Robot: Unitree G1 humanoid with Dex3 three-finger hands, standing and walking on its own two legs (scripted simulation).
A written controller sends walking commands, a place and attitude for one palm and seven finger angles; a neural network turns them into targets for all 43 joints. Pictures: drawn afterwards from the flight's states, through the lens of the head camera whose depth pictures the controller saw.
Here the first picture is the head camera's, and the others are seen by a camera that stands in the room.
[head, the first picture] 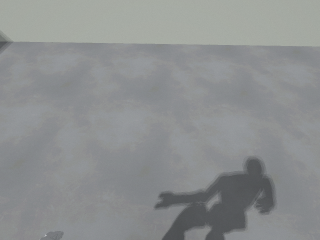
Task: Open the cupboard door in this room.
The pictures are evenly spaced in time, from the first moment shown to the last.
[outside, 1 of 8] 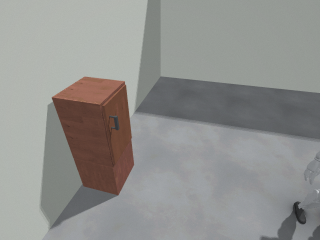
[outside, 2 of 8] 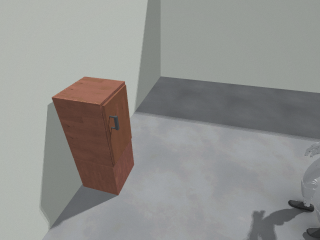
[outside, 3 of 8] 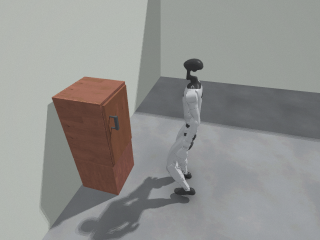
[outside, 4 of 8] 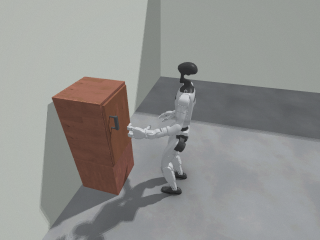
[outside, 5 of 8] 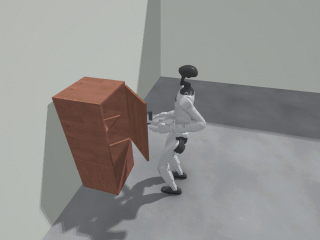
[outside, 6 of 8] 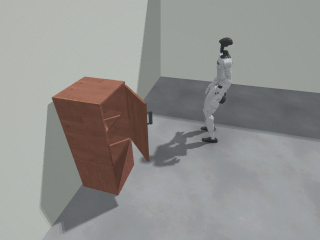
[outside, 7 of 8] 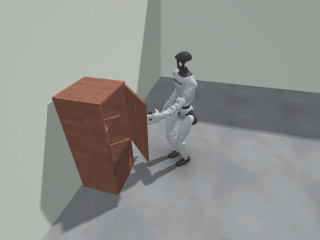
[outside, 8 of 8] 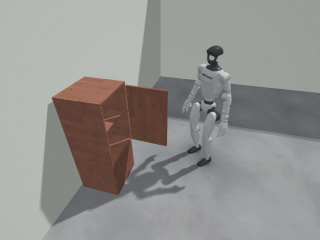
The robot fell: no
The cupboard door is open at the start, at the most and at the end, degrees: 0 93 88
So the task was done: yes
